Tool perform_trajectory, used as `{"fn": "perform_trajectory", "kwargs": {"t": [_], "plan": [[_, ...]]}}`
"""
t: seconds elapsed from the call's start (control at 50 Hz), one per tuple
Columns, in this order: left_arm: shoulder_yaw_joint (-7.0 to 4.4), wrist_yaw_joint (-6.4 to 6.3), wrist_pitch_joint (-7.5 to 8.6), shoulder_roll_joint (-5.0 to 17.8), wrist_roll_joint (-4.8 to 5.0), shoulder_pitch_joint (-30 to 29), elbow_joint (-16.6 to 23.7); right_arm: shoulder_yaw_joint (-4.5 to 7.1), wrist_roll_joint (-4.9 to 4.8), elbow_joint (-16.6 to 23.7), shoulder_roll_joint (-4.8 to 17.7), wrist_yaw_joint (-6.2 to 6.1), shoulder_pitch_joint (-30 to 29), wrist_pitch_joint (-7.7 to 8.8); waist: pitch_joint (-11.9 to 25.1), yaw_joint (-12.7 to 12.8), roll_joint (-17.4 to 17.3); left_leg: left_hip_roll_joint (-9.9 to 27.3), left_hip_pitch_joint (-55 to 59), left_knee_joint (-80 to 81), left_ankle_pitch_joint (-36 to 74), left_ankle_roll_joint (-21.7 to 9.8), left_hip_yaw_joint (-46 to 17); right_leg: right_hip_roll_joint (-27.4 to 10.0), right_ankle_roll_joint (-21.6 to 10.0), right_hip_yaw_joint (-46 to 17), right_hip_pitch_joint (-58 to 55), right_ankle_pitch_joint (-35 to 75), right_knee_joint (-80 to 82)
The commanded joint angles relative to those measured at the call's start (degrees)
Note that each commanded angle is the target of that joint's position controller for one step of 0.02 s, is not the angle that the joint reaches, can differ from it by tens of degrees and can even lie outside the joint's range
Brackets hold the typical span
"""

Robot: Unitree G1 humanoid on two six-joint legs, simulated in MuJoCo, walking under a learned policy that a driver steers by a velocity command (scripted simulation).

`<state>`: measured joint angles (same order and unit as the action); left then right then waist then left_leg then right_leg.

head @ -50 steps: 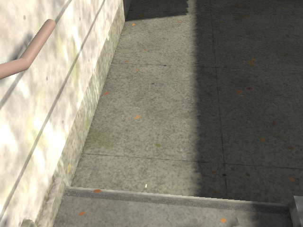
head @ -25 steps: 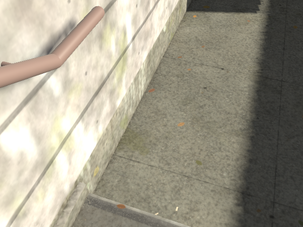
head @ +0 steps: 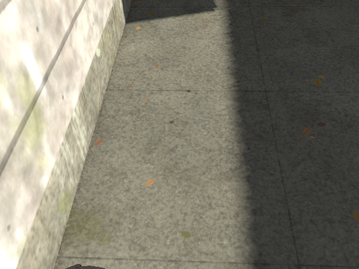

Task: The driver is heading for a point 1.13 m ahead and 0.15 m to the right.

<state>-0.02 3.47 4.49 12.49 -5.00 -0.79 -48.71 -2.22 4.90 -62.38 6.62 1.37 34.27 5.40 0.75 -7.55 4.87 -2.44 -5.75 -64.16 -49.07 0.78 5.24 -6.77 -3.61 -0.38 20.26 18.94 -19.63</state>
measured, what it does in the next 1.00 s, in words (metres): goes down: left foot 0.16 m lower, then right foot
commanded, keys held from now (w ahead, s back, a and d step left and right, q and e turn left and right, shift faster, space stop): w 0.34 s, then no key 0.46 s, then w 0.20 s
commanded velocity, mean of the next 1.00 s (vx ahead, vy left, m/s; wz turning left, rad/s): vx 0.32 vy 0.00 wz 0.00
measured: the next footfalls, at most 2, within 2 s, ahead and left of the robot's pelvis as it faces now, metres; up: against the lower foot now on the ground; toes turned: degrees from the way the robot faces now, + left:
left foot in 0.52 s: +0.48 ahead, +0.16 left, -0.16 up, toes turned +4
right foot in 0.88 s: +0.51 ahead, -0.12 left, -0.16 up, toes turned +3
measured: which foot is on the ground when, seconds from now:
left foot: down 0.00-0.00, up 0.02-0.50, down 0.52-0.98, up 1.00-1.00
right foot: down 0.00-0.54, up 0.56-0.86, down 0.88-1.00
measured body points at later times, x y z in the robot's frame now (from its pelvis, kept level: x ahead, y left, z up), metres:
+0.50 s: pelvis +0.28 +0.03 -0.14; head +0.30 +0.03 +0.31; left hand +0.11 +0.21 -0.28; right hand +0.50 -0.16 -0.25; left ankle +0.46 +0.16 -0.87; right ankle +0.10 -0.11 -0.77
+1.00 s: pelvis +0.45 +0.02 -0.21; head +0.43 +0.00 +0.24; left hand +0.56 +0.26 -0.34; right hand +0.48 -0.22 -0.37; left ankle +0.43 +0.15 -0.93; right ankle +0.47 -0.12 -0.94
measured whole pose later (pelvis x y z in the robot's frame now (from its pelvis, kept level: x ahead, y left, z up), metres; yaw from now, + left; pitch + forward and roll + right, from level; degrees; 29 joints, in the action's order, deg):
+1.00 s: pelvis +0.45 +0.02 -0.21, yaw +0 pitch +1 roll +1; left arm -3.2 -2.3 1.3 10.0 1.3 12.3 -51.4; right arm 1.4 -1.6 -56.0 11.4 -1.6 18.2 2.0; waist 4.0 -1.5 -0.8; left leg 1.8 -18.7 -40.0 -27.2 -0.7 2.4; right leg -1.4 -0.4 -2.8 22.2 -20.2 -39.0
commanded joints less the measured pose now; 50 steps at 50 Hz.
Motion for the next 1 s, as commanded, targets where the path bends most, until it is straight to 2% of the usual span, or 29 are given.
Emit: {"fn": "perform_trajectory", "kwargs": {"t": [0.02,0.04,0.06,0.08,0.1,0.14,0.18,0.2,0.26,0.3,0.34,0.36,0.4,0.44,0.48,0.5,0.52,0.54,0.56,0.58,0.62,0.66,0.7,0.74,0.8,0.9,0.92,0.94,1.0], "plan": [[-5.61,0.81,0.82,15.8,1.63,41.7,-9.7,0.62,-0.05,-1.8,1.2,4.75,15.5,-1.42,24.4,14.2,15.2,0.0,-36.9,-40.0,5.5,0.8,-3.3,-12.7,-20.6,-5.4,-69.6,47.4,-23.4],[-6.09,0.76,-0.07,15.4,-0.22,46.8,-11.0,1.26,-1.77,4.5,6.6,6.48,3.9,-0.77,27.1,20.6,12.2,-1.1,-52.6,-60.0,-6.6,1.9,-4.4,-17.4,-24.2,-17.3,-75.9,43.7,-21.8],[-6.39,-0.22,-0.12,14.5,-0.96,45.5,-10.9,2.37,-3.33,9.9,8.7,5.87,-9.2,0.22,15.4,22.9,3.6,0.5,-68.6,-59.8,-3.6,1.0,-6.2,-18.4,-21.5,-20.2,-68.3,22.3,-16.0],[-5.84,-0.18,-0.28,13.9,-0.02,39.3,-10.7,2.73,-3.72,12.6,9.7,4.44,-14.4,1.06,6.9,19.0,-2.4,5.1,-71.7,-56.0,4.4,-0.5,-6.4,-20.1,-20.1,-22.4,-50.7,-3.4,-10.1],[-3.69,0.18,-0.22,8.5,-0.53,31.3,-9.6,2.66,-2.71,11.9,8.8,2.88,-12.8,1.32,0.9,13.2,-6.8,8.5,-63.3,-48.7,16.2,-3.0,-9.5,-18.5,-17.8,-19.7,-30.3,-11.6,-6.3],[0.32,-0.96,1.41,-2.1,-0.59,16.7,-5.9,0.52,0.61,11.2,0.2,0.98,-12.1,0.12,-7.8,4.1,-8.0,14.7,-42.5,-19.3,37.5,-7.6,-14.2,-12.0,-15.1,-13.2,5.5,-25.0,3.3],[0.03,-2.18,3.76,-0.3,2.22,15.6,-5.7,1.22,1.68,10.1,1.4,2.28,-13.1,-0.91,-5.6,5.2,-5.5,11.7,-30.6,-1.8,51.1,-7.4,-8.4,-6.0,-15.5,-6.3,14.9,-32.4,5.9],[-0.38,-2.09,4.47,1.4,2.11,19.9,-7.7,1.43,1.53,9.4,2.5,2.55,-13.3,-1.19,-4.5,6.0,-3.0,11.3,-32.1,-0.9,54.8,-6.6,-8.3,-6.0,-16.2,-8.2,12.8,-32.5,3.4],[-0.14,-1.26,4.42,4.0,-1.5,21.6,-8.1,1.63,2.18,10.0,5.0,3.87,-11.1,-0.95,-3.2,4.1,-3.1,8.2,-25.3,-3.0,58.5,-5.2,-5.0,-4.3,-14.7,-5.4,16.8,-22.3,-6.7],[1.68,-3.26,4.54,-0.7,-0.24,35.1,-13.5,0.88,2.07,14.1,6.3,3.34,-24.5,-0.76,-5.1,12.7,-4.9,12.7,-53.1,12.8,68.9,-2.6,-13.6,-8.3,-15.3,-14.5,-13.0,-31.5,-13.5],[3.03,-4.27,3.85,-3.6,-0.73,42.5,-15.9,-0.03,1.73,15.5,6.6,2.56,-31.8,-0.5,-6.7,16.1,-4.6,14.4,-63.2,23.7,73.8,-0.9,-16.2,-8.8,-14.4,-18.4,-23.2,-35.9,-19.8],[3.23,-4.27,3.41,-3.4,-0.22,39.5,-13.3,-0.03,1.53,16.6,7.9,2.4,-35.3,-0.57,-5.0,16.6,-6.6,12.0,-48.2,33.8,78.6,-1.2,-9.2,-4.2,-12.0,-11.0,-12.1,-37.8,-21.2],[1.83,-1.93,2.3,4.0,-1.89,35.4,-12.4,-0.33,-0.66,17.8,8.0,3.24,-35.7,-2.05,-7.9,13.8,-1.8,8.0,-19.7,26.7,81.8,-1.0,-4.2,-2.8,-10.6,-9.2,14.7,-45.2,-16.9],[0.37,-1.86,3.23,5.8,0.4,35.1,-11.5,0.85,0.26,19.7,11.8,3.69,-39.1,-3.25,-10.7,14.8,-3.5,8.6,-20.7,34.6,77.1,-1.1,-5.2,-4.4,-7.6,-10.6,8.7,-47.2,-20.7],[-1.26,-3.52,2.35,7.2,3.32,38.1,-13.6,0.54,1.11,18.3,11.2,3.72,-39.4,-2.92,-11.6,17.3,-4.2,9.8,-22.4,51.1,74.6,-1.4,-7.3,-3.0,-5.3,-12.3,-5.4,-44.2,-28.0],[-1.5,-3.67,1.13,6.0,4.21,37.9,-13.6,1.89,0.07,16.6,12.8,2.85,-36.3,-2.0,-10.5,15.5,-5.7,8.5,-15.3,55.6,76.6,-2.2,-3.9,-2.0,-4.6,-10.7,-6.3,-36.7,-32.7],[-1.98,-5.01,-0.12,1.7,7.11,35.6,-13.9,5.18,-11.15,13.4,18.1,0.82,-25.1,-2.25,-8.1,10.1,-5.1,6.5,-2.0,48.4,82.5,-1.2,-3.8,3.4,-1.0,-6.8,2.2,-28.7,-48.1],[-2.13,-5.57,-0.19,-0.7,6.98,37.7,-15.8,6.3,-9.42,7.5,20.1,0.24,-8.5,-2.12,3.1,3.9,-8.8,11.9,19.7,38.3,110.6,-4.2,-4.3,7.4,3.0,-3.2,16.0,-42.7,-66.5],[-0.52,-5.32,0.57,-5.5,9.43,44.4,-15.2,6.76,-6.49,5.2,22.5,1.04,-0.3,-3.1,20.5,1.6,-18.0,25.5,42.6,24.3,130.4,-14.4,-11.2,10.9,8.1,-4.2,29.5,-77.6,-95.6],[-0.65,-5.76,1.34,-0.2,10.37,39.9,-11.2,6.15,-5.78,6.2,18.9,1.27,-2.9,-4.26,27.7,0.9,-13.9,27.8,42.3,24.2,115.1,-18.9,-18.3,7.7,9.3,-8.3,34.9,-76.6,-100.2],[-0.61,-6.72,-0.39,1.0,9.17,29.2,-5.5,3.15,-5.63,7.9,10.7,0.09,-12.5,-4.42,24.0,4.9,-8.1,24.9,28.8,32.3,85.8,-19.4,-19.1,2.5,10.0,-5.6,37.1,-67.6,-91.7],[0.16,-8.19,-3.31,-2.3,8.09,27.1,-3.3,2.87,-3.97,9.4,12.2,-1.77,-21.6,-4.9,16.3,10.9,-4.3,29.9,3.9,42.5,67.9,-21.5,-27.7,-0.1,10.9,-5.6,26.3,-58.8,-89.8],[-0.64,-8.85,-4.34,-2.2,6.89,24.9,-2.5,2.83,-1.48,10.0,13.0,-2.01,-24.5,-3.24,8.0,12.0,-6.4,26.4,-11.9,43.9,64.7,-19.3,-21.5,1.2,9.1,-6.6,21.6,-47.6,-78.3],[-1.5,-8.66,-4.18,-2.6,5.25,22.9,-1.8,2.34,-2.08,9.5,11.3,-3.37,-25.1,-2.54,3.0,13.7,-8.5,19.1,-19.2,44.8,66.6,-15.2,-12.5,0.9,8.1,-7.8,14.2,-34.4,-52.8],[-1.37,-7.39,-3.11,-3.8,4.93,17.7,-1.8,2.18,-3.97,8.3,10.8,-4.06,-22.1,-3.86,6.2,12.2,-13.9,13.2,-17.2,43.0,67.5,-11.6,-6.1,5.5,9.2,-1.5,-3.2,-24.9,-21.6],[-3.77,-5.95,-4.87,4.9,3.99,18.3,-0.9,4.23,-5.86,7.9,12.3,-2.91,-17.5,-3.68,-4.1,9.6,-11.9,10.5,-25.6,43.5,10.2,-4.1,-13.2,4.3,3.4,-0.3,-7.2,-38.3,-16.0],[-4.95,-6.17,-4.66,8.0,5.56,17.0,-1.3,4.35,-5.99,9.2,11.8,-2.6,-16.8,-3.42,-5.1,7.9,-3.9,9.4,-26.6,43.3,6.2,-5.1,-12.9,4.7,0.5,-0.3,-4.5,-49.4,-16.0],[-5.69,-6.11,-4.25,7.4,6.61,16.4,-1.2,5.34,-6.37,9.5,14.2,-2.85,-17.3,-3.31,-8.0,8.8,-3.2,7.7,-23.9,40.7,3.5,-4.8,-9.6,4.2,-1.4,-4.1,3.4,-58.8,-11.1],[-6.44,-5.65,-1.59,7.1,6.88,22.4,-3.3,4.94,-6.72,10.8,8.2,-3.33,-20.4,-1.65,-7.3,10.6,10.0,1.5,-31.7,18.3,16.9,-1.9,1.7,-4.2,-7.5,-21.3,-5.9,-66.6,3.7]]}}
